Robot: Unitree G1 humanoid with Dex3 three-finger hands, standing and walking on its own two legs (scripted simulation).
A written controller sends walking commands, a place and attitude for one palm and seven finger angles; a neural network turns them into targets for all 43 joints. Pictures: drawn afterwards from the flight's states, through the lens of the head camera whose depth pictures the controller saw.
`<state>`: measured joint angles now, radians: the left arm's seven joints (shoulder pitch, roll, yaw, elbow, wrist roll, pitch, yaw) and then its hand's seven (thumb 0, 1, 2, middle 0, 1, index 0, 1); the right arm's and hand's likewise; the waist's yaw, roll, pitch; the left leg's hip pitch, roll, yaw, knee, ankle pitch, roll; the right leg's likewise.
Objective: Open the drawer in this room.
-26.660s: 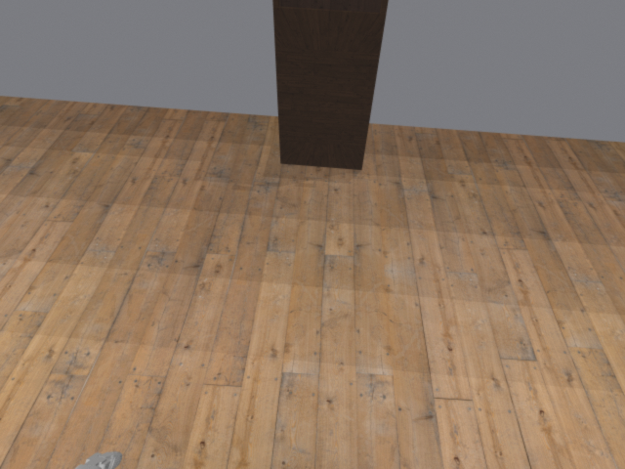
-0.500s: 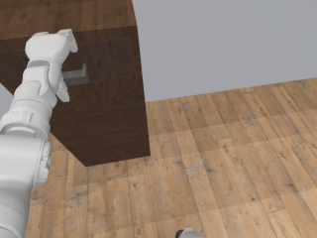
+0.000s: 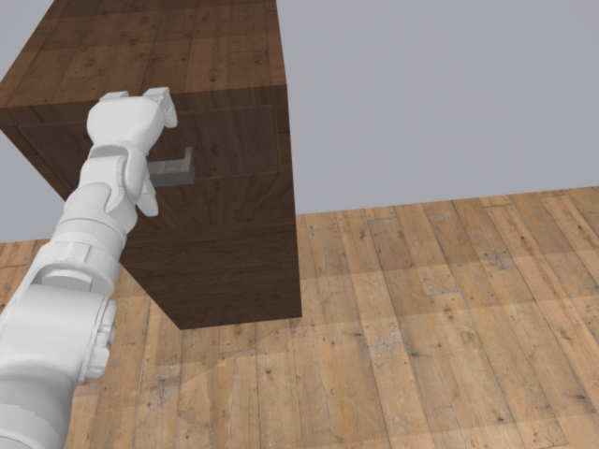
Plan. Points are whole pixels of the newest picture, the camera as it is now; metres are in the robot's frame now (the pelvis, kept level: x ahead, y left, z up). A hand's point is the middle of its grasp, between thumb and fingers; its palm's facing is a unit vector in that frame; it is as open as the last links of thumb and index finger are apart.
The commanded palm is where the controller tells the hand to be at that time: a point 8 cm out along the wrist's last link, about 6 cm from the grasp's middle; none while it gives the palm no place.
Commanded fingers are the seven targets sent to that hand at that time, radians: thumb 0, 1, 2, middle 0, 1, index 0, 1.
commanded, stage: re-aim the fingers above the handle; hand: left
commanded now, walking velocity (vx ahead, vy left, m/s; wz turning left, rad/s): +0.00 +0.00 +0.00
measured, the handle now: (160, 164) +0.54 +0.21 +0.05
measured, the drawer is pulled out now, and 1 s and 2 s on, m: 0.00 0.00 0.00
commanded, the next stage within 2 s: lower the fingers behind the handle in 1.78 s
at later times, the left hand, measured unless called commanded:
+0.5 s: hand (141, 153) +0.49 +0.21 +0.12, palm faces +0.01 +0.00 -1.00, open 13.6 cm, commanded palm +0.48 +0.21 +0.17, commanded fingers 0.00 -0.50 0.30 -0.30 -1.20 -0.30 -1.20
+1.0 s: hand (139, 153) +0.49 +0.21 +0.12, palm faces +0.02 +0.01 -1.00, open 13.6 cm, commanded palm +0.47 +0.21 +0.17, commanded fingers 0.00 -0.50 0.30 -0.30 -1.20 -0.30 -1.20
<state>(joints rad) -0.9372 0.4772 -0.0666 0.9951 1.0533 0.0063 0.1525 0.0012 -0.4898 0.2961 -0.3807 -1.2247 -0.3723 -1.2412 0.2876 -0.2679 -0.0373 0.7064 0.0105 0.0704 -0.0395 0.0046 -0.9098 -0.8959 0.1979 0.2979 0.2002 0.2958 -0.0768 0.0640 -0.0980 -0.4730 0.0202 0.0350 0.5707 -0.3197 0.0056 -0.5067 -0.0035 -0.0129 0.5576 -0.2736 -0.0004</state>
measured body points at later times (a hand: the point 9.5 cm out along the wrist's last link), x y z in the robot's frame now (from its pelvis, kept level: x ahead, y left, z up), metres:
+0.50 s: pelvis +0.00 +0.00 +0.00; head +0.07 -0.02 +0.44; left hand +0.49 +0.21 +0.17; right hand +0.04 -0.28 -0.14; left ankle -0.03 +0.12 -0.73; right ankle -0.01 -0.12 -0.73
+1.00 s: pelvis -0.01 +0.01 +0.00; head +0.06 -0.01 +0.44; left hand +0.49 +0.21 +0.17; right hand +0.01 -0.27 -0.14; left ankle -0.03 +0.12 -0.73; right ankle -0.01 -0.12 -0.73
